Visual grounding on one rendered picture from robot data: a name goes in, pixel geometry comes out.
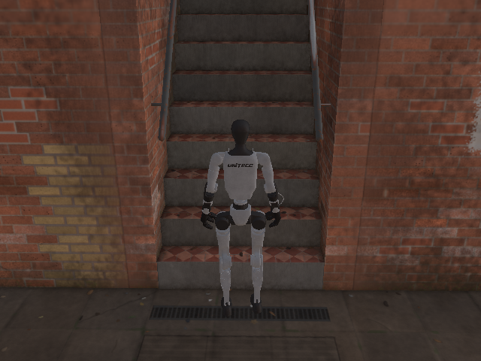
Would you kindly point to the robot right forearm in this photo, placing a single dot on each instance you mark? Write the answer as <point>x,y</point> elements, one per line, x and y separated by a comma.
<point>273,201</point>

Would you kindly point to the right robot hand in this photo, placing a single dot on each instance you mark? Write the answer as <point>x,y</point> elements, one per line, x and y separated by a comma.
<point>270,215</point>

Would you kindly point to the robot right upper arm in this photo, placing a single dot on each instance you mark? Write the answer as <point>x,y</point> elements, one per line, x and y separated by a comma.
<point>267,171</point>

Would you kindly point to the robot left shin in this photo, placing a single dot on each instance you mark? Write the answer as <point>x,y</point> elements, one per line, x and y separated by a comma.
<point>225,280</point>

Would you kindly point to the robot left upper arm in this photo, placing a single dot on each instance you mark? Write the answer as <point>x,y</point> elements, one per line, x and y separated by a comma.
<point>213,171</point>

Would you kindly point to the right robot thigh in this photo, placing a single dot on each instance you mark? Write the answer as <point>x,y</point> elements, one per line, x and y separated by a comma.
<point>258,222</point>

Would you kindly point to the robot left forearm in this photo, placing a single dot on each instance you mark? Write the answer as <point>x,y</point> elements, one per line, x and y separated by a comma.
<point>207,201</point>

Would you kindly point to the left robot hand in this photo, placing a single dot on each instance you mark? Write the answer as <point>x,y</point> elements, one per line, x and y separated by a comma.
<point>210,217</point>

